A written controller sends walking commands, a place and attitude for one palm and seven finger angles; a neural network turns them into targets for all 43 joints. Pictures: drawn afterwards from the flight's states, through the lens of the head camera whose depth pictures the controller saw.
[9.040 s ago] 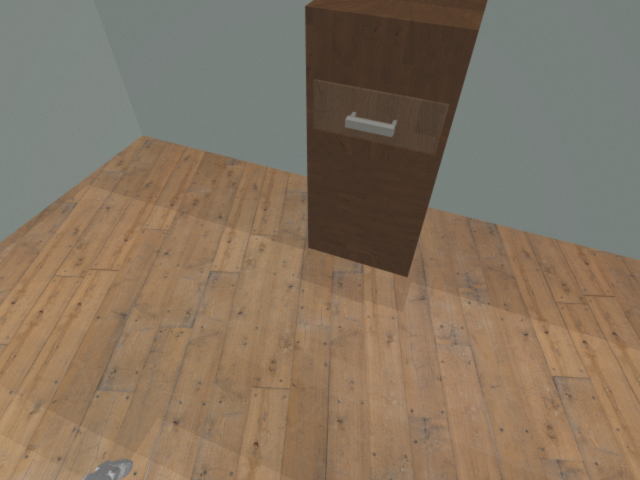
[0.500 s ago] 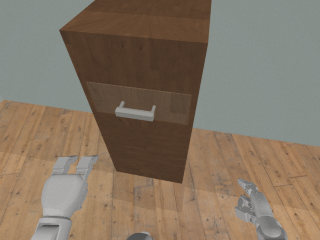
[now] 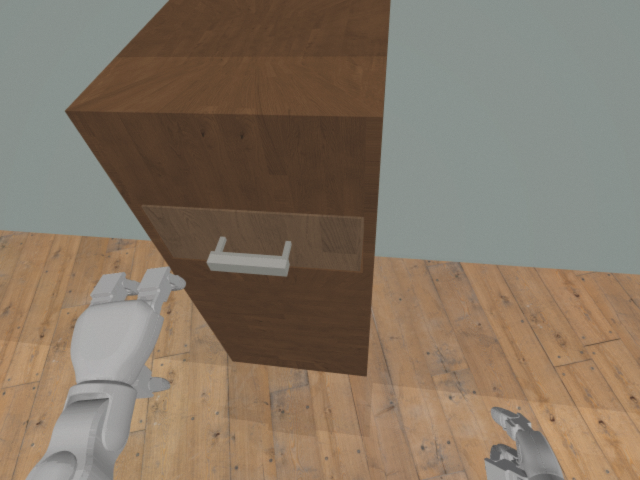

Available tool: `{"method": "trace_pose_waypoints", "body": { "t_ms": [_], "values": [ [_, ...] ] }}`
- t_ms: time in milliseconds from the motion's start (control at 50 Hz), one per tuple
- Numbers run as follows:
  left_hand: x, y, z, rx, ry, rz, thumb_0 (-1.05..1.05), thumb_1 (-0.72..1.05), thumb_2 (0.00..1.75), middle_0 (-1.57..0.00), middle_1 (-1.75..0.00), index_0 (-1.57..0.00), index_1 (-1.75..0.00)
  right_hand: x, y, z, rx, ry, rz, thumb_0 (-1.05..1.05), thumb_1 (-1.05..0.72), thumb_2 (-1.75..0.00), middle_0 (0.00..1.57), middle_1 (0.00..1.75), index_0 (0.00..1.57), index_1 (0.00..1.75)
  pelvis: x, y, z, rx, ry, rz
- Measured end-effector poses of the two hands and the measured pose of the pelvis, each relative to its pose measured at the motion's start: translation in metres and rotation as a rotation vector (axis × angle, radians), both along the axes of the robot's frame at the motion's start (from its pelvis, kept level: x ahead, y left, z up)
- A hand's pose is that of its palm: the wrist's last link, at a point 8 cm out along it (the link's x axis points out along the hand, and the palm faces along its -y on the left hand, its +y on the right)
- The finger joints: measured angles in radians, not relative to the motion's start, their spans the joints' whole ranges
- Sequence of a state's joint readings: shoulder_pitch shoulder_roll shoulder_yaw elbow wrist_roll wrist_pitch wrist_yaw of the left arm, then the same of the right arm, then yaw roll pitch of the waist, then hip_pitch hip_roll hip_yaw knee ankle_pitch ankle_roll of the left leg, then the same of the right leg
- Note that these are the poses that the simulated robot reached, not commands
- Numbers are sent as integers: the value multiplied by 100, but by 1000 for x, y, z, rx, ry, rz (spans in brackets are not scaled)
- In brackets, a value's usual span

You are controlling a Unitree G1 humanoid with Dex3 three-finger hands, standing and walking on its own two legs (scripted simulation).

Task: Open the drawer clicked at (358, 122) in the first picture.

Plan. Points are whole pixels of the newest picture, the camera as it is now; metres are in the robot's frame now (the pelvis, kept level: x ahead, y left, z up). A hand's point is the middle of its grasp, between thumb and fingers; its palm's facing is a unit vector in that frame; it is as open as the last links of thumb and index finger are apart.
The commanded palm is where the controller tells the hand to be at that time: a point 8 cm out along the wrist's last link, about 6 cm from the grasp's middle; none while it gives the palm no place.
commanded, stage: raise the hand with hooked fingers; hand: left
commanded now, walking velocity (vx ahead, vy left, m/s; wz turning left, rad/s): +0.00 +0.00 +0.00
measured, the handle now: (251, 253) +0.48 +0.20 -0.08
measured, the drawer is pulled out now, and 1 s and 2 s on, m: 0.00 0.00 0.00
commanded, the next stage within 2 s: move the hooked fingers above the handle in 0.80 s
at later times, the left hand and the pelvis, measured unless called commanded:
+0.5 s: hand (139, 287) +0.30 +0.25 +0.10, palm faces +0.02 -0.08 -1.00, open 13.8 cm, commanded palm +0.27 +0.25 +0.15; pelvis -0.01 +0.00 +0.02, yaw +1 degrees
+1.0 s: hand (135, 315) +0.27 +0.25 +0.08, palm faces +0.00 -0.09 -1.00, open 13.9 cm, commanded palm +0.26 +0.25 +0.14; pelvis -0.04 +0.01 +0.02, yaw +1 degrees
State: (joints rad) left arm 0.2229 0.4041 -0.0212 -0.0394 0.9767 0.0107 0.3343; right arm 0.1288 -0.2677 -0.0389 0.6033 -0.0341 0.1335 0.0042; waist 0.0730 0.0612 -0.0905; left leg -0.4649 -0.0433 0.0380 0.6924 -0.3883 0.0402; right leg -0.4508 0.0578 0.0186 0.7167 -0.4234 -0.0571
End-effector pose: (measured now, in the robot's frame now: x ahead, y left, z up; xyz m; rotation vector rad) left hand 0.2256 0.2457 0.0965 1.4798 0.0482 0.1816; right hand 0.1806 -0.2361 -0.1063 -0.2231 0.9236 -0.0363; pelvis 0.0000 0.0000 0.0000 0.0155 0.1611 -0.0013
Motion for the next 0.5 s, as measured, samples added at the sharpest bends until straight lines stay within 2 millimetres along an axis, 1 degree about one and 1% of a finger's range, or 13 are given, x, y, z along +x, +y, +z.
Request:
{"method": "trace_pose_waypoints", "body": {
  "t_ms": [60, 160, 220, 280, 400, 460, 500],
  "values": [
    [12, -4, 5, -22, 20, 0, 0, -26, 40, -30, -104, -30, -105, 7, 0, 5, 7, -17, -8, 1, -90, -90, 20, 30, 20, 30, 3, 0, 3, 3, -7, -1],
    [24, -13, 12, -21, 50, -60, 0, -37, 35, -31, -111, -31, -112, 19, 6, 17, 12, -53, 2, 1, -90, -90, 20, 30, 20, 30, 5, 0, 7, 5, -26, -1],
    [30, -12, 21, 1, 38, -81, 0, -42, 33, -32, -115, -32, -115, 23, 11, 22, 16, -65, 13, 1, -90, -90, 20, 30, 20, 30, 3, -1, 9, 3, -39, 1],
    [35, -6, 34, 15, 12, -72, 0, -45, 32, -32, -117, -32, -118, 24, 16, 24, 26, -69, 18, 1, -90, -90, 20, 30, 20, 30, 1, 0, 10, 0, -50, 7],
    [47, 6, 54, 17, 13, -26, -1, -48, 30, -32, -119, -32, -120, 15, 24, 24, 45, -50, 18, 1, -90, -89, 20, 30, 20, 30, -5, 2, 13, -3, -69, 18],
    [51, 7, 57, 13, 44, -32, -1, -49, 30, -32, -119, -32, -120, 6, 25, 23, 48, -35, 13, 1, -90, -89, 20, 30, 20, 30, -9, 3, 14, -4, -78, 19],
    [51, 6, 56, 6, 70, -49, -1, -49, 30, -32, -119, -32, -120, -1, 25, 22, 50, -27, 6, 1, -90, -89, 20, 30, 20, 30, -11, 4, 15, -4, -81, 15]
  ]
}}
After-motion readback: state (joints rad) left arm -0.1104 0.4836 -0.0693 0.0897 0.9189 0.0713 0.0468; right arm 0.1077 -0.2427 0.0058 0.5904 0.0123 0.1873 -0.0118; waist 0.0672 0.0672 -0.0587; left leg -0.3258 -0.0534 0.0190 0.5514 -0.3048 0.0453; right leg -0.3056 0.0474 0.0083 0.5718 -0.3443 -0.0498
